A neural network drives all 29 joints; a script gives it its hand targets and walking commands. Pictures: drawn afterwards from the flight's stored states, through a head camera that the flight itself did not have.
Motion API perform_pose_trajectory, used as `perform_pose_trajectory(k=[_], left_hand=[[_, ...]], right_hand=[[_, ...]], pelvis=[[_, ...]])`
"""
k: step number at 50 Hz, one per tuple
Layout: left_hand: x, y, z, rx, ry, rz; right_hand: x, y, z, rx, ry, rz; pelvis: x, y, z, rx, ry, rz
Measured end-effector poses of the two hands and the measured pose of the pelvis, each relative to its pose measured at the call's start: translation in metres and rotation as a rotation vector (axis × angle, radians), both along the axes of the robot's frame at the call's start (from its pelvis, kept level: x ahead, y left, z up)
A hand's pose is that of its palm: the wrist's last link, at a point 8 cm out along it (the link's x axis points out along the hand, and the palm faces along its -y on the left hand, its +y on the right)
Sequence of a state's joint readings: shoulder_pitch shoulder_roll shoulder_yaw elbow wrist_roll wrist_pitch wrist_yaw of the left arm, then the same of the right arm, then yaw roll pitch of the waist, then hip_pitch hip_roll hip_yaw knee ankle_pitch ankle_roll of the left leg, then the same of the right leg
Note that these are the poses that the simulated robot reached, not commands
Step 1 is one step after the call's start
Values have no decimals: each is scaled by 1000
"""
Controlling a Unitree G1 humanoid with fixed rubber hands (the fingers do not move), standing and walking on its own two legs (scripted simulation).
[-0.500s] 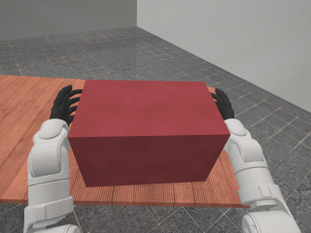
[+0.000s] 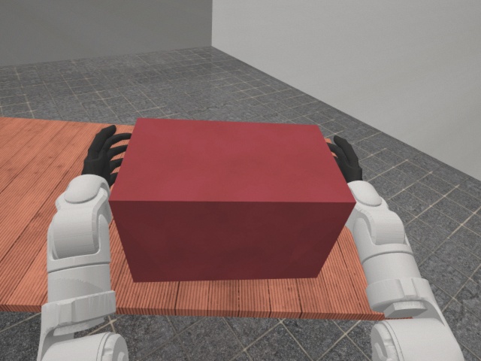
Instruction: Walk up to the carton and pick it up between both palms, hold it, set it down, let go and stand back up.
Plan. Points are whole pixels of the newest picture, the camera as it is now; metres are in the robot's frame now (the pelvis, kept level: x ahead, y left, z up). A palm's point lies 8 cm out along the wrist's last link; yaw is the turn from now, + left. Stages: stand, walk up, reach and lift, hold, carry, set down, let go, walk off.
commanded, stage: hold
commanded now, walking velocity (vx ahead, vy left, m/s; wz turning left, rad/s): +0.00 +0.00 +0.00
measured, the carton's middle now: (229, 200) +0.35 +0.01 +0.15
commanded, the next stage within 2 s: set down in 1.24 s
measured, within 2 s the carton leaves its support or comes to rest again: neither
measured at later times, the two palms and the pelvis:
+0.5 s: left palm (100, 179) +0.35 +0.21 +0.19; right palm (344, 183) +0.37 -0.19 +0.18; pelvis +0.00 +0.00 +0.00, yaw +0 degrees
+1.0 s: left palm (102, 179) +0.35 +0.20 +0.19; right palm (346, 183) +0.36 -0.19 +0.18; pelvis +0.00 +0.00 +0.00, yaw +0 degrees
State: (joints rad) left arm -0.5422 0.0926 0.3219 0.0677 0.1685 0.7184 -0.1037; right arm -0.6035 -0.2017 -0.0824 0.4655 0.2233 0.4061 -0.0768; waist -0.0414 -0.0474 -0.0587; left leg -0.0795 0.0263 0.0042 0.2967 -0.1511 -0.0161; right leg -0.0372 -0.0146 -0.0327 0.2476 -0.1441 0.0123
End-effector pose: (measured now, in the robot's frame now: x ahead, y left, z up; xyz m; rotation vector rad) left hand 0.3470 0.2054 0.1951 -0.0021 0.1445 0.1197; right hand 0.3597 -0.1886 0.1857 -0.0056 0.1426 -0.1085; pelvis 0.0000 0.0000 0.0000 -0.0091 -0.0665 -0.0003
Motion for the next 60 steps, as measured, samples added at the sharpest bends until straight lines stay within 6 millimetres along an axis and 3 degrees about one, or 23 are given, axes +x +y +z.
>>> perform_pose_trajectory(k=[26,60], left_hand=[[2,0,-6,8,5,11],[-4,2,-4,1,-9,15]], right_hand=[[6,0,-7,-2,4,11],[2,3,0,-2,-11,11]], pelvis=[[3,-1,0,-1,13,-1],[3,-1,0,-2,2,0]])
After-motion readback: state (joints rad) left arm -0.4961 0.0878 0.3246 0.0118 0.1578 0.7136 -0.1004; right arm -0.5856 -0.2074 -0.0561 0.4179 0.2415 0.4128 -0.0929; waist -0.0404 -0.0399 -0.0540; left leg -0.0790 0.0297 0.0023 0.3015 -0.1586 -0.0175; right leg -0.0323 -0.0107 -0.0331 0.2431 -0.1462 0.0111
